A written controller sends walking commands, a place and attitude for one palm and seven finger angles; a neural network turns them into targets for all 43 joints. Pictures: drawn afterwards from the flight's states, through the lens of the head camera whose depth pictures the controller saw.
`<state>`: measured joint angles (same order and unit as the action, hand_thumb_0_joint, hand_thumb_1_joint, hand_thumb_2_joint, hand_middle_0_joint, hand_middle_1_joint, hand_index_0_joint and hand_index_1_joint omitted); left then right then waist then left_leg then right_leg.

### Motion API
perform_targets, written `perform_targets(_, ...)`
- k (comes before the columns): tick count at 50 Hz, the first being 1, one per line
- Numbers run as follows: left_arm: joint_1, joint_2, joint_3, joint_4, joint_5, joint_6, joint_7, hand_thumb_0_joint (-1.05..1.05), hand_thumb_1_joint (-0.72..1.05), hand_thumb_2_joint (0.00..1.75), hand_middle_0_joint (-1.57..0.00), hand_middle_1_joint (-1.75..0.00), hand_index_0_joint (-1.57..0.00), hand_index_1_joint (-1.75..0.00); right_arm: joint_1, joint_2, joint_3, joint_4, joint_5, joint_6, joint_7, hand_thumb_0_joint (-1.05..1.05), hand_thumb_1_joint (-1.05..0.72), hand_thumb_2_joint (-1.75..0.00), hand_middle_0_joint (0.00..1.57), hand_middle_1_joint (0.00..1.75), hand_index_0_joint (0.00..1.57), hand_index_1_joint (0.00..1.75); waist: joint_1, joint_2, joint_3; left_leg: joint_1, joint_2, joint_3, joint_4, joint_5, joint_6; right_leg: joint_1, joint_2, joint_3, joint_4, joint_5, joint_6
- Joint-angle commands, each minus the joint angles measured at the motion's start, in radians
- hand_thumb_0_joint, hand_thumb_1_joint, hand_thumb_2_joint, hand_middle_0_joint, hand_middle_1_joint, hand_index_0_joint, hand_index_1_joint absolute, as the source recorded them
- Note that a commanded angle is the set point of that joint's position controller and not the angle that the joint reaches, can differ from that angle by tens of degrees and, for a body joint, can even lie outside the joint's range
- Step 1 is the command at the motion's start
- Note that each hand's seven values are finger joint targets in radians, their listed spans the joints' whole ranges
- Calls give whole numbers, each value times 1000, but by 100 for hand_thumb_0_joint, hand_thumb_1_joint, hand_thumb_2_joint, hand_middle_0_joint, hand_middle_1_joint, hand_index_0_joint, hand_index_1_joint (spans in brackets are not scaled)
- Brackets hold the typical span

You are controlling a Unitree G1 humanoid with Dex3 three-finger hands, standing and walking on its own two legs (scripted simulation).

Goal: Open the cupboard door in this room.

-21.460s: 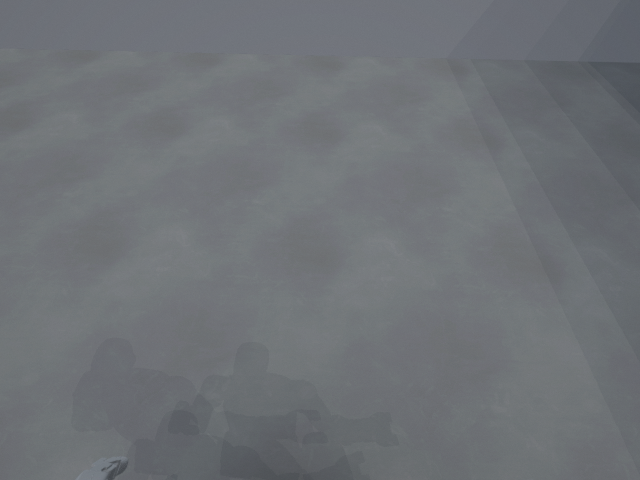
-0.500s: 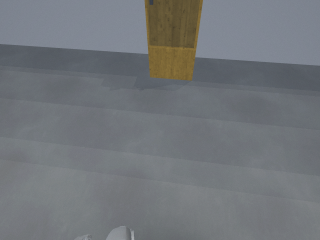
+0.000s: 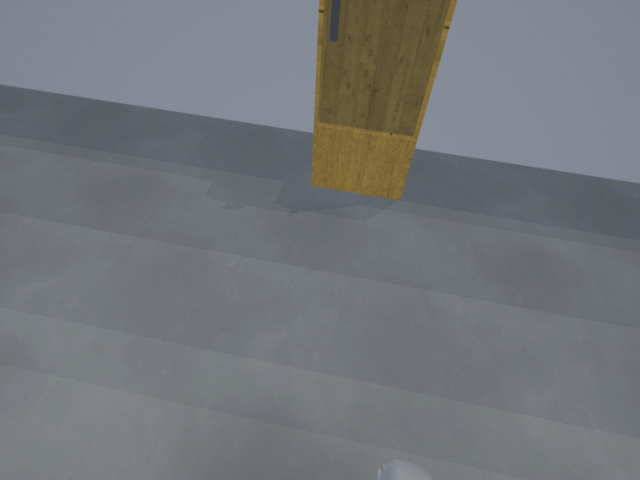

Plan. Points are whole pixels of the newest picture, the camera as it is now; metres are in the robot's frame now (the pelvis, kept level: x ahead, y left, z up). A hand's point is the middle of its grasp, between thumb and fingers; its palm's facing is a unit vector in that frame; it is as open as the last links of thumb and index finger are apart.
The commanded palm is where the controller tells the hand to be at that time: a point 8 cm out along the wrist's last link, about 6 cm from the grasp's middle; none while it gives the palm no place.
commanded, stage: turn or walk to find it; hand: left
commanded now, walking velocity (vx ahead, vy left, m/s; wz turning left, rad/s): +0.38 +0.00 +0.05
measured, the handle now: (336, 11) +1.41 +0.05 +0.01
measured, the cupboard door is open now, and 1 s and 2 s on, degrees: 0 0 0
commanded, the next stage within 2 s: stand and wait in 0.16 s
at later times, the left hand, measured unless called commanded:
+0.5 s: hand (264, 395) +0.27 +0.11 -0.16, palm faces +0.05 -0.97 -0.22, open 7.1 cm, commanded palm none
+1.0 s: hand (243, 457) +0.18 +0.12 -0.18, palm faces +0.05 -0.99 -0.15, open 7.4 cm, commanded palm none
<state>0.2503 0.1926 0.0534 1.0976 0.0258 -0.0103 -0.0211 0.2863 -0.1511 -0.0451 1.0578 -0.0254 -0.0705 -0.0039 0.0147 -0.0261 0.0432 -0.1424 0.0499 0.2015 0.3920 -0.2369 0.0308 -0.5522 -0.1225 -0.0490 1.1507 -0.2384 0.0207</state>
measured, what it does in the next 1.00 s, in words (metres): walks ahead: right foot, then left foot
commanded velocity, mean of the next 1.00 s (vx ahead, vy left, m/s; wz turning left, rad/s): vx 0.05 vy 0.00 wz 0.01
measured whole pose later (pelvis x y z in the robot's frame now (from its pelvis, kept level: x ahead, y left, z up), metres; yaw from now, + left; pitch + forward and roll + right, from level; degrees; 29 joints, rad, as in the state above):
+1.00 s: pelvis +0.23 -0.03 +0.00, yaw +0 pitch -1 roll +0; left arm 0.33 0.14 -0.01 1.20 0.01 -0.01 0.03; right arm 0.22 -0.17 -0.01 1.12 -0.01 -0.02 -0.03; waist 0.02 -0.02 0.03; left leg -0.14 0.01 0.15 0.36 -0.20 0.03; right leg -0.11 -0.08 -0.16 0.36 -0.22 0.02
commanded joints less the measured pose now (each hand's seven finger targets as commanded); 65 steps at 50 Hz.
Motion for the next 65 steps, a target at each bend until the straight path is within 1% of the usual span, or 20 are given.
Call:
perform_targets(1,-51,16,10,-93,2,-6,-6,0,90,90,-20,-30,-20,-30,106,-124,-28,-2,11,-20,-8,0,-90,-90,20,30,20,30,-15,125,60,22,252,-150,-243,142,99,-120,-48,1,-97,79,32)
perform_targets(7,-202,12,2,-151,-2,-27,-8,0,90,90,-20,-30,-20,-30,178,-125,-39,39,-1,-9,-6,0,-90,-90,20,30,20,30,-62,146,72,52,252,-131,-167,241,96,26,-2,-78,-466,43,14)
perform_targets(9,-155,14,4,-139,0,-35,-6,0,90,90,-20,-30,-20,-30,171,-131,-40,47,-1,-2,-11,0,-90,-90,20,30,20,30,-32,134,45,50,242,-118,-75,348,75,147,34,-104,-548,59,-5)
perform_targets(11,103,79,18,-53,4,-57,5,0,90,90,-20,-30,-20,-30,159,-123,-36,52,9,-2,-9,0,-90,-90,20,30,20,30,83,42,-104,-23,167,-68,229,418,12,508,46,-92,-669,190,-26)
perform_targets(12,243,183,41,-9,10,-70,23,0,90,90,-20,-30,-20,-30,179,-77,-27,40,18,-3,0,0,-90,-90,20,30,20,30,126,-173,-220,-232,77,-9,508,117,-30,752,-178,141,-670,426,-85)
perform_targets(13,296,249,45,11,-8,-70,29,0,90,90,-20,-30,-20,-30,180,-48,-16,8,24,7,-6,0,-90,-90,20,30,20,30,99,-239,-243,-373,-22,-68,741,-387,-55,800,-355,342,-715,776,-182)
perform_targets(14,219,237,43,-2,-19,-72,34,0,90,90,-20,-30,-20,-30,168,-49,-12,23,27,25,-14,0,-90,-90,20,30,20,30,83,-237,-275,-350,25,-194,827,-368,-55,707,-358,346,-748,757,-202)
perform_targets(15,117,190,31,-27,-18,-66,38,0,90,90,-20,-30,-20,-30,135,-49,-17,21,24,31,-13,0,-90,-90,20,30,20,30,57,-177,-176,-391,48,-196,873,-309,-59,620,-331,299,-774,631,-208)
perform_targets(17,3,109,9,-54,-18,-62,45,0,90,90,-20,-30,-20,-30,104,-27,-11,32,14,42,-11,0,-90,-90,20,30,20,30,7,-63,-77,-353,88,-202,805,-182,-63,438,-252,144,-812,543,-159)
perform_targets(19,-61,74,-8,-66,-13,-63,46,0,90,90,-20,-30,-20,-30,148,-13,-2,47,10,63,-10,0,-90,-90,20,30,20,30,-43,-95,-65,-263,92,-177,669,-146,-81,325,-202,29,-848,510,-136)
perform_targets(20,-75,66,-14,-69,-14,-60,45,0,90,90,-20,-30,-20,-30,153,-8,3,51,11,72,-11,0,-90,-90,20,30,20,30,-51,-104,-61,-227,86,-161,612,-136,-89,290,-183,1,-862,484,-135)
perform_targets(22,-77,49,-17,-75,-11,-55,46,0,90,90,-20,-30,-20,-30,137,6,7,41,11,78,-9,0,-90,-90,20,30,20,30,-50,-121,-44,-184,73,-143,532,-102,-91,242,-163,-7,-891,394,-139)
perform_targets(28,-65,91,-10,-51,-12,-38,46,0,90,90,-20,-30,-20,-30,30,-38,16,1,9,64,-7,0,-90,-90,20,30,20,30,-25,-89,-36,-113,60,-133,225,-36,-88,302,-151,27,-870,231,-153)
perform_targets(30,-57,82,-16,-38,-21,-32,46,0,90,90,-20,-30,-20,-30,39,-61,18,13,9,49,-7,0,-90,-90,20,30,20,30,-37,-17,-50,18,66,-142,49,144,-81,267,-97,0,-810,156,-96)
perform_targets(31,-33,60,-21,-35,-23,-26,46,0,90,90,-20,-30,-20,-30,34,-95,16,13,9,40,-9,0,-90,-90,20,30,20,30,-26,80,-49,42,124,-202,5,238,-60,255,-46,-16,-783,96,-55)
perform_targets(33,4,38,-28,-18,-22,-13,46,0,90,90,-20,-30,-20,-30,-28,-121,20,8,11,37,-15,0,-90,-90,20,30,20,30,2,213,-25,-72,182,-263,-70,250,-7,357,-1,-50,-768,39,-1)
perform_targets(34,18,44,-33,-6,-22,-10,46,0,90,90,-20,-30,-20,-30,-59,-117,24,2,15,41,-18,0,-90,-90,20,30,20,30,10,222,-13,-103,174,-261,-104,205,2,406,1,-52,-771,42,6)
perform_targets(36,47,47,-42,17,-20,-10,45,0,90,90,-20,-30,-20,-30,-76,-106,28,4,18,44,-21,0,-90,-90,20,30,20,30,13,173,5,-93,138,-223,-115,139,-17,420,-14,-32,-813,80,-1)
perform_targets(41,74,47,-52,45,-19,-22,51,0,90,90,-20,-30,-20,-30,-25,-97,27,29,19,42,-23,0,-90,-90,20,30,20,30,-16,42,-18,11,113,-189,-93,182,-27,399,-36,-14,-857,133,-8)
perform_targets(65,139,8,-48,55,-20,-8,70,0,90,90,-20,-30,-20,-30,97,-49,34,104,22,35,-31,0,-90,-90,20,30,20,30,-7,21,29,-27,95,-183,-99,213,-2,423,-34,-23,-810,129,-13)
